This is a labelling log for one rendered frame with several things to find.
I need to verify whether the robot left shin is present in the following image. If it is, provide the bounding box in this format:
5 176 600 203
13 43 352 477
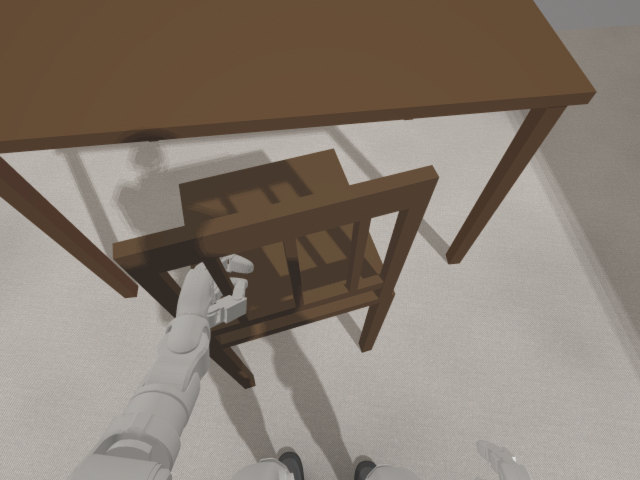
259 458 290 473

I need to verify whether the robot left upper arm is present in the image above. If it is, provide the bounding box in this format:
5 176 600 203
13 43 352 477
72 454 172 480

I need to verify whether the robot right hand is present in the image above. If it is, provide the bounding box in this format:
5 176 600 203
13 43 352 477
474 440 532 480

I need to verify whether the robot left foot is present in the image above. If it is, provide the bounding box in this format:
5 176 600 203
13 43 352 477
279 452 304 480

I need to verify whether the left robot forearm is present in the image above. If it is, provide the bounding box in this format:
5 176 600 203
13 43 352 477
67 315 211 480

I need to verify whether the robot left hand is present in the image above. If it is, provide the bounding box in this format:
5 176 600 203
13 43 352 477
176 254 254 328

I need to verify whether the table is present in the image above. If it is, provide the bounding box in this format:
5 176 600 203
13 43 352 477
0 0 597 298

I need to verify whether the chair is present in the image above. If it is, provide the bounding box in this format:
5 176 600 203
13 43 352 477
113 148 439 389

